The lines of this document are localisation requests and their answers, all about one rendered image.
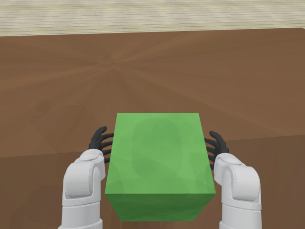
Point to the robot right forearm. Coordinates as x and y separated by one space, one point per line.
241 193

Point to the carton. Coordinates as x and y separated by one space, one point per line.
159 168

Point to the robot left hand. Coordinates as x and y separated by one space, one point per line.
98 138

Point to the robot right hand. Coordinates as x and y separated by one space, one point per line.
219 144

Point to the robot left forearm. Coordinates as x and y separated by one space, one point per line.
82 192

